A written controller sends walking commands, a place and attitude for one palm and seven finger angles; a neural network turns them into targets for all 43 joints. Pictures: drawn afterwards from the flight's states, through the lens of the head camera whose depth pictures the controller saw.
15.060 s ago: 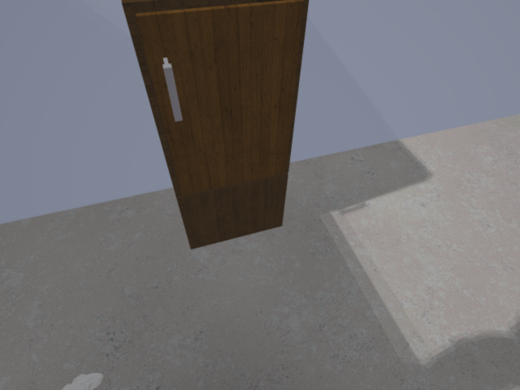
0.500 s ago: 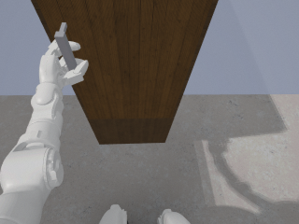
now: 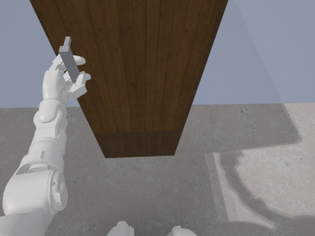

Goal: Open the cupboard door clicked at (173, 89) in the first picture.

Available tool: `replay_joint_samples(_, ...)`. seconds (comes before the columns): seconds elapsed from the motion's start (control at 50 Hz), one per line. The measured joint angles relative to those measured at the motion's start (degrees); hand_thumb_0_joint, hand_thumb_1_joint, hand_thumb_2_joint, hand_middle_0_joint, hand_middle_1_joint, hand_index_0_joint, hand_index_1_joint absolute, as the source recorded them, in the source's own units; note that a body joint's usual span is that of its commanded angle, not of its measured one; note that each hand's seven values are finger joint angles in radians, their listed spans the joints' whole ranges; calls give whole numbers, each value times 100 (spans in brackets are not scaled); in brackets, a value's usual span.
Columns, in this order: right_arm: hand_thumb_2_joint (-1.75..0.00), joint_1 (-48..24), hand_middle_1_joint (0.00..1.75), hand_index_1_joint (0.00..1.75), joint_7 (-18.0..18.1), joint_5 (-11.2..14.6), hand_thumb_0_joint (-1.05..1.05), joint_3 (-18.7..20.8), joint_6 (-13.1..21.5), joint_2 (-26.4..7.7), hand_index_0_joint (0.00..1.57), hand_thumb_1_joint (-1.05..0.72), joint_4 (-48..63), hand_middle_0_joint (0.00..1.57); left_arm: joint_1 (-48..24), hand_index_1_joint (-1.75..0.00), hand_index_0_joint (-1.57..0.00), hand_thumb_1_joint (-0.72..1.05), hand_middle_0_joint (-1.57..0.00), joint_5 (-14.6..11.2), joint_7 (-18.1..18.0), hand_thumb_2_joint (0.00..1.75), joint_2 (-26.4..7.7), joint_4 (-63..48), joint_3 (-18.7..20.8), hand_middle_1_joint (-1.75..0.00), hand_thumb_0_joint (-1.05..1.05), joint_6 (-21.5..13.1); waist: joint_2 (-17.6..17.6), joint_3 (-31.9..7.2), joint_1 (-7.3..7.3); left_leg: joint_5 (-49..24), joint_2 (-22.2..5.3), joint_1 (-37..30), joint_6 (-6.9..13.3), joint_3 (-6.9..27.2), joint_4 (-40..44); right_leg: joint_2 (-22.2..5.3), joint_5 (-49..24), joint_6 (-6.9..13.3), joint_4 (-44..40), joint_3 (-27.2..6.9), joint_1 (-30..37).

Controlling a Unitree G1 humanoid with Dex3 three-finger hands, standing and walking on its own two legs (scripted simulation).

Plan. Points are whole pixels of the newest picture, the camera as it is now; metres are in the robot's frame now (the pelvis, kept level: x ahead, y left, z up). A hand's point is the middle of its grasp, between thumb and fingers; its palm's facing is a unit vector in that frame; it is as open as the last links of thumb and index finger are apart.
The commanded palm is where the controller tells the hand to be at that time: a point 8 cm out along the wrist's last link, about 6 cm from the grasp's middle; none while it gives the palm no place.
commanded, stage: pull the door open along its arc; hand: left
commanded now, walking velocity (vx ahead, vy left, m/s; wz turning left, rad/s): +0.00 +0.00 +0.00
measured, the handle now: (75, 67) +0.53 +0.19 +0.10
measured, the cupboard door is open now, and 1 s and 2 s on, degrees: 2 43 44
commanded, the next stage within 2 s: open thumb and fingers to let go in 0.66 s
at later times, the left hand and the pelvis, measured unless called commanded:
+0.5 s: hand (114, 144) +0.31 +0.08 +0.10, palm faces +0.35 -0.93 +0.06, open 6.2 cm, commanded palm +0.24 +0.14 +0.09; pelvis +0.00 -0.01 +0.01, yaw +2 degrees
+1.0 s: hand (132, 161) +0.27 +0.04 +0.09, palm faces +0.43 -0.91 +0.00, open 7.0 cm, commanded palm +0.22 +0.08 +0.09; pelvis +0.00 -0.06 +0.01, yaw +5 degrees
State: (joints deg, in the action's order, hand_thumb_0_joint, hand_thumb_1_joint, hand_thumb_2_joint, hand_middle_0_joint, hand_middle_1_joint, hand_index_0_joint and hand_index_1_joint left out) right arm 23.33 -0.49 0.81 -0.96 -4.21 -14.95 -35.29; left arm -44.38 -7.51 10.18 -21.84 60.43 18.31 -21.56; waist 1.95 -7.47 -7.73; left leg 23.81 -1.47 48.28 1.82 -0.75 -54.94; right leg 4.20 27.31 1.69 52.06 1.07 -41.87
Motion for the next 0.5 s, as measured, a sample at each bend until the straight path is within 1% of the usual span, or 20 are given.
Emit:
replay_joint_samples(0.1,-90,16,30,30,-41,63,0,36,-46,13,21,-91,134,20,864,-132,-33,74,-34,-196,-11,78,299,-936,-181,-135,0,97,14,-55,113,-1,2,-283,15,-78,156,-7,-18,-16,-136,-84,249)
replay_joint_samples(0.2,-90,-79,30,30,-93,120,1,69,8,40,20,-91,290,20,2008,-132,-31,73,-35,-371,-142,77,724,-2235,-585,-135,0,246,28,-95,269,-13,33,-617,26,-122,319,-39,-27,-32,-272,-132,564)
replay_joint_samples(0.22,-90,-113,30,30,-98,116,1,88,43,55,20,-91,310,20,2221,-131,-31,72,-35,-397,-253,76,859,-2514,-692,-135,0,308,29,-99,329,-15,37,-677,27,-128,341,-44,-27,-36,-291,-139,620)
replay_joint_samples(0.26,-90,-222,30,30,-118,81,1,114,132,86,20,-91,324,20,2621,-130,-32,71,-35,-386,-779,77,1227,-3097,-939,-134,1,436,31,-87,447,-21,55,-783,26,-129,373,-61,-24,-42,-312,-139,726)
replay_joint_samples(0.28,-90,-295,30,30,-139,52,1,116,172,101,20,-91,331,20,2816,-130,-32,71,-34,-311,-1097,77,1419,-3384,-1073,-134,1,488,30,-84,495,-25,71,-821,25,-123,380,-75,-17,-43,-307,-132,763)
replay_joint_samples(0.34,-90,-573,30,30,-223,-76,1,101,235,164,20,-91,369,20,3373,-128,-33,70,-34,10,-2041,78,1953,-4149,-1503,-134,1,638,16,-77,600,-34,119,-899,20,-104,367,-121,24,-39,-238,-106,833)
replay_joint_samples(0.4,-90,-869,30,30,-269,-192,1,55,198,261,20,-91,461,20,3924,-129,-33,69,-34,387,-2854,77,2363,-4786,-1973,-134,1,819,-2,-65,665,-37,152,-998,2,-84,354,-152,68,-18,-167,-80,919)
replay_joint_samples(0.44,-90,-1036,30,30,-271,-246,1,21,134,328,20,-91,546,20,4253,-129,-34,69,-34,642,-3304,77,2575,-5122,-2302,-133,1,981,0,-58,695,-45,173,-1074,-19,-50,356,-169,90,3,-143,-43,998)
replay_joint_samples(0.5,-90,-1234,30,30,-212,-304,1,-48,4,434,20,-91,652,20,4670,-131,-34,67,-34,957,-3767,76,2778,-5492,-2727,-132,1,1265,-3,-50,732,-66,188,-1225,-59,10,396,-178,105,46,-158,16,1156)
